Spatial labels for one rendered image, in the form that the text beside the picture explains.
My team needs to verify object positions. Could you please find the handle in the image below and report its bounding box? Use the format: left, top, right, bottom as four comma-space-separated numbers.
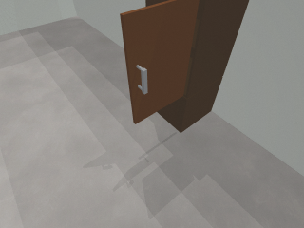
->
136, 65, 148, 95

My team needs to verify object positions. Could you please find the cupboard door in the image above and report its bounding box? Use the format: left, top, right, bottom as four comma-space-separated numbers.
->
120, 0, 200, 124

